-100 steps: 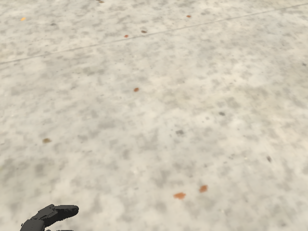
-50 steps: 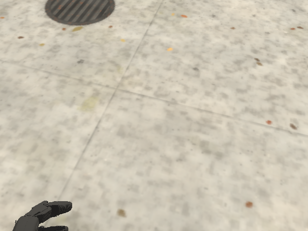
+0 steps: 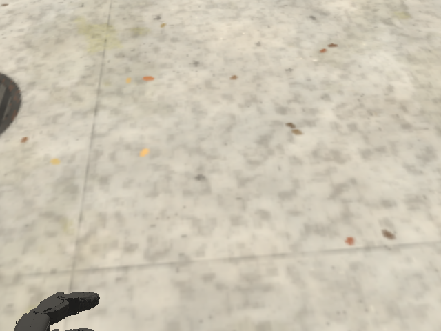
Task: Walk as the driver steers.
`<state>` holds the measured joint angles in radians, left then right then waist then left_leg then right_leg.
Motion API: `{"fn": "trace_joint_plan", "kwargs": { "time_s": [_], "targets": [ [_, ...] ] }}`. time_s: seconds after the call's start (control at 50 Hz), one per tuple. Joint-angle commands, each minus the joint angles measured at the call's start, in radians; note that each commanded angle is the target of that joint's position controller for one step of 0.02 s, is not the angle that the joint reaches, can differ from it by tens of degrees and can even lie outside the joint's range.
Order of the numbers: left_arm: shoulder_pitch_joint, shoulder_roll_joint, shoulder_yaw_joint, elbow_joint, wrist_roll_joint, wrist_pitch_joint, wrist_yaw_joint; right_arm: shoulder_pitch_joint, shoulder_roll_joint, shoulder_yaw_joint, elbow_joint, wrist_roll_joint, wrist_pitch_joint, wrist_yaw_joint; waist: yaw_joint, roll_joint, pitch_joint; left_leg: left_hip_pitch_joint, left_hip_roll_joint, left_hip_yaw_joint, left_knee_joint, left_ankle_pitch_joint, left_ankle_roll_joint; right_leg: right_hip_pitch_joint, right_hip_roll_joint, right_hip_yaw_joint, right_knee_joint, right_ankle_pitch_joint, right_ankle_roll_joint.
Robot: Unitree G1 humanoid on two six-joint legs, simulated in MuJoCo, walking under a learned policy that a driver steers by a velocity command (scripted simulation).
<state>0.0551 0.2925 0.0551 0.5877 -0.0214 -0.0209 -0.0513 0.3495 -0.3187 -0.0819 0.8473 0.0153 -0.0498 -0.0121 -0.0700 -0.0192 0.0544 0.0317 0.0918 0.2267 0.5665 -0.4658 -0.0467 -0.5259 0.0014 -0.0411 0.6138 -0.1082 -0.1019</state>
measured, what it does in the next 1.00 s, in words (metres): walks ahead: left foot, then right foot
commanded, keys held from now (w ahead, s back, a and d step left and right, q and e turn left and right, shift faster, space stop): w+e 0.32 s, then w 0.42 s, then w+q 0.26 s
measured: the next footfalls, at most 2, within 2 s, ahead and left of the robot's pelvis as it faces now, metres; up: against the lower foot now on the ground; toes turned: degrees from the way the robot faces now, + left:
left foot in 0.46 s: +0.46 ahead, +0.08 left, +0.00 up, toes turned -17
right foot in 0.98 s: +0.65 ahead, -0.23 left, +0.00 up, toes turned -11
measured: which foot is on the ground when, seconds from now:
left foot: down 0.00-0.00, up 0.02-0.44, down 0.46-0.98, up 1.00-1.00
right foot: down 0.00-0.48, up 0.50-0.96, down 0.98-1.00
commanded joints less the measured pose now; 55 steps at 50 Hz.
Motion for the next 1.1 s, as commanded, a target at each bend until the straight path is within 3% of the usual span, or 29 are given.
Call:
{"fn": "trace_joint_plan", "kwargs": {
  "time_s": [0.02,0.04,0.06,0.08,0.1,0.12,0.18,0.28,0.34,0.4,0.44,0.46,0.48,0.5,0.52,0.54,0.58,0.62,0.66,0.76,0.88,0.92,0.96,0.98,1.0,1.02,1.04,1.06,1.1],
  "targets": [
    [0.353,0.321,0.1,-0.011,-0.007,-0.004,0.023,0.023,-0.043,0.023,-0.153,-0.03,-0.051,0.008,0.139,-0.246,-0.45,-0.746,-0.138,-0.234,0.806,-0.154,0.015,0.952,-0.35,0.89,-0.261,-0.245,-0.341],
    [0.347,0.23,0.076,-0.007,0.0,-0.018,0.016,-0.097,-0.142,-0.002,-0.168,0.01,-0.074,0.02,0.198,-0.104,-0.378,-0.849,-0.076,-0.334,0.833,-0.075,0.031,0.907,-0.324,0.807,-0.319,-0.288,-0.276],
    [0.314,0.198,0.065,0.002,0.003,-0.029,0.016,-0.147,-0.14,0.002,-0.187,0.024,-0.087,0.023,0.177,-0.082,-0.24,-0.868,-0.039,-0.314,0.769,0.015,0.05,0.77,-0.285,0.663,-0.325,-0.236,-0.237],
    [0.246,0.175,0.057,-0.003,0.004,-0.033,0.019,-0.148,-0.124,0.005,-0.174,0.004,-0.091,0.014,0.126,0.006,-0.165,-0.812,0.001,-0.313,0.681,0.086,0.049,0.617,-0.238,0.558,-0.326,-0.133,-0.202],
    [0.194,0.148,0.048,-0.014,0.012,-0.035,0.021,-0.137,-0.132,-0.002,-0.166,-0.017,-0.086,0.008,0.089,-0.005,-0.128,-0.741,0.025,-0.316,0.604,0.129,0.041,0.505,-0.205,0.484,-0.336,-0.013,-0.187],
    [0.166,0.137,0.042,-0.027,0.022,-0.035,0.025,-0.119,-0.132,-0.005,-0.162,-0.023,-0.074,0.009,0.061,-0.027,-0.116,-0.683,0.034,-0.319,0.579,0.157,0.034,0.431,-0.183,0.451,-0.359,0.05,-0.185],
    [0.172,0.146,0.046,-0.01,0.016,-0.044,0.04,-0.126,-0.093,0.003,-0.163,-0.035,-0.048,0.007,0.047,-0.023,-0.095,-0.643,0.019,-0.292,0.469,0.221,-0.01,0.318,-0.154,0.371,-0.39,0.176,-0.201],
    [0.243,0.169,0.054,0.033,0.004,-0.033,0.064,-0.323,-0.04,0.027,-0.211,-0.028,-0.052,0.018,0.117,-0.047,-0.045,-0.582,-0.047,-0.284,0.099,0.525,-0.032,0.253,-0.083,0.301,-0.381,0.063,-0.132],
    [0.293,0.173,0.056,0.064,-0.003,-0.028,0.067,-0.386,-0.055,0.026,-0.229,-0.011,-0.064,0.032,0.141,-0.059,-0.038,-0.531,-0.072,-0.296,-0.006,0.576,-0.021,0.285,-0.11,0.349,-0.353,-0.007,-0.117],
    [0.32,0.151,0.051,0.09,0.0,-0.024,0.069,-0.375,-0.085,0.015,-0.228,-0.011,-0.074,0.045,0.135,-0.082,-0.039,-0.512,-0.065,-0.31,-0.06,0.508,0.016,0.389,-0.159,0.409,-0.279,0.0,-0.101],
    [0.313,0.147,0.05,0.099,0.004,-0.017,0.067,-0.309,-0.098,0.004,-0.214,-0.014,-0.08,0.042,0.096,-0.107,-0.046,-0.425,-0.077,-0.277,-0.097,0.426,0.057,0.418,-0.16,0.422,-0.215,0.092,-0.08],
    [0.312,0.121,0.041,0.098,0.007,-0.017,0.064,-0.224,-0.121,-0.01,-0.192,-0.021,-0.083,0.036,0.054,-0.096,-0.099,-0.29,-0.077,-0.267,-0.123,0.417,0.089,0.412,-0.112,0.393,-0.111,0.19,-0.056],
    [0.316,0.077,0.022,0.084,0.019,-0.017,0.062,-0.085,-0.165,-0.022,-0.179,-0.034,-0.087,0.03,-0.007,-0.022,-0.234,-0.055,0.056,-0.397,-0.095,0.416,0.154,0.319,-0.057,0.331,0.137,0.109,-0.02],
    [0.464,0.015,0.002,0.08,-0.005,-0.029,0.06,0.034,-0.258,-0.05,-0.137,-0.038,-0.074,0.032,0.027,0.273,-0.371,0.301,0.264,-0.823,-0.153,0.229,0.331,-0.035,0.099,0.201,0.493,-0.273,0.067],
    [0.447,0.083,0.008,0.088,-0.015,-0.036,0.065,0.069,-0.183,-0.036,-0.116,-0.003,-0.069,0.044,-0.001,0.277,-0.34,0.31,0.307,-1.037,-0.275,-0.064,0.346,-0.205,0.076,0.231,0.631,-0.464,0.078],
    [0.321,0.153,0.028,0.075,-0.018,-0.037,0.065,0.014,-0.12,-0.017,-0.126,0.001,-0.067,0.042,-0.022,0.161,-0.188,0.185,0.268,-0.917,-0.298,-0.107,0.297,-0.258,0.029,0.24,0.671,-0.384,0.072],
    [0.198,0.136,0.025,0.041,0.01,-0.041,0.064,-0.082,-0.078,0.003,-0.135,-0.019,-0.055,0.039,0.012,0.078,-0.053,-0.032,0.185,-0.702,-0.33,0.09,0.268,-0.23,-0.041,0.174,0.587,-0.263,0.074],
    [0.216,0.101,0.023,0.049,0.012,-0.043,0.055,-0.105,-0.053,0.014,-0.131,-0.028,-0.057,0.035,0.052,0.122,-0.045,-0.122,0.127,-0.592,-0.368,0.234,0.251,-0.142,-0.084,0.152,0.496,-0.2,0.078],
    [0.219,0.068,0.015,0.053,0.013,-0.041,0.052,-0.09,-0.066,0.011,-0.117,-0.016,-0.062,0.033,0.059,0.127,-0.05,-0.146,0.117,-0.525,-0.393,0.34,0.268,-0.129,-0.092,0.124,0.428,-0.178,0.091],
    [0.056,0.027,-0.006,0.012,0.02,-0.054,0.044,-0.037,-0.118,0.0,-0.079,-0.001,-0.051,0.023,0.014,0.092,-0.022,-0.157,0.091,-0.399,-0.428,0.479,0.26,-0.111,-0.092,0.086,0.121,0.056,0.116],
    [-0.094,0.046,-0.001,-0.029,0.006,-0.08,0.017,0.064,-0.138,-0.004,-0.03,0.014,-0.02,0.011,-0.013,0.094,0.002,-0.116,0.114,-0.431,-0.354,0.49,0.233,0.002,-0.031,0.086,-0.095,0.134,0.116],
    [-0.062,0.075,0.011,-0.022,0.005,-0.088,0.016,0.061,-0.154,-0.011,-0.026,0.013,-0.009,0.005,0.023,0.111,-0.013,-0.089,0.133,-0.463,-0.302,0.522,0.213,0.08,-0.022,0.089,-0.137,0.076,0.096],
    [0.127,0.138,0.045,0.03,0.015,-0.092,0.03,0.045,-0.134,-0.003,-0.033,0.007,-0.006,0.003,0.129,0.098,-0.131,-0.155,0.06,-0.413,-0.085,0.659,0.165,0.391,-0.027,0.076,-0.177,0.067,0.045],
    [0.304,0.209,0.065,0.05,0.034,-0.09,0.042,0.024,-0.071,0.021,-0.069,-0.016,-0.011,0.004,0.206,0.004,-0.291,-0.333,-0.008,-0.368,0.207,0.459,0.124,0.68,-0.208,0.244,-0.128,0.075,-0.021],
    [0.359,0.268,0.078,0.076,0.036,-0.073,0.039,0.165,0.029,0.05,-0.089,0.0,-0.026,0.004,0.15,-0.282,-0.433,-0.671,-0.13,-0.284,0.526,-0.086,0.068,0.96,-0.433,0.643,-0.206,-0.116,-0.16],
    [0.357,0.172,0.056,0.075,0.028,-0.068,0.038,0.131,-0.071,0.026,-0.072,0.023,-0.031,0.003,0.178,-0.206,-0.38,-0.771,-0.084,-0.364,0.659,-0.113,0.063,0.896,-0.412,0.718,-0.28,-0.285,-0.154],
    [0.301,0.126,0.041,0.078,0.02,-0.068,0.041,0.04,-0.12,0.008,-0.093,0.033,-0.03,0.004,0.177,-0.145,-0.235,-0.818,-0.048,-0.355,0.687,-0.023,0.065,0.776,-0.378,0.567,-0.303,-0.273,-0.117],
    [0.24,0.102,0.031,0.08,0.023,-0.07,0.04,-0.002,-0.111,0.007,-0.1,0.025,-0.026,0.002,0.149,-0.094,-0.164,-0.79,-0.013,-0.334,0.668,0.054,0.059,0.658,-0.336,0.458,-0.33,-0.183,-0.098],
    [0.163,0.06,0.021,0.092,0.034,-0.077,0.037,-0.017,-0.079,0.002,-0.106,0.014,-0.008,0.006,0.094,-0.102,-0.081,-0.715,0.032,-0.335,0.606,0.141,0.05,0.486,-0.277,0.304,-0.399,-0.054,-0.083]
  ]
}}
Keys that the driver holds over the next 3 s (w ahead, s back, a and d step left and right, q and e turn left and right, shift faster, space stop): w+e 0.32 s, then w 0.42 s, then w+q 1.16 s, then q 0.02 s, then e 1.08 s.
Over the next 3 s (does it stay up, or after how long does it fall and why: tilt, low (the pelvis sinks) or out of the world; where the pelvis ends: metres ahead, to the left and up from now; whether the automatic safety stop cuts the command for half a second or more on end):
stays up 1.20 -0.06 0.03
